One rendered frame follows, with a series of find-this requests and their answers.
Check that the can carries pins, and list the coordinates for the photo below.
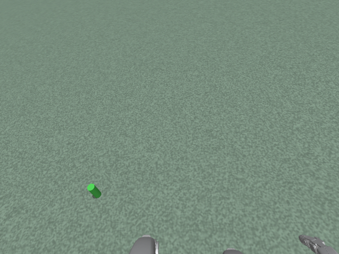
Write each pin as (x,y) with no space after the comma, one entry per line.
(94,190)

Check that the right robot hand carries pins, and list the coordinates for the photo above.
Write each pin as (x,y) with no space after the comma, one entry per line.
(316,245)

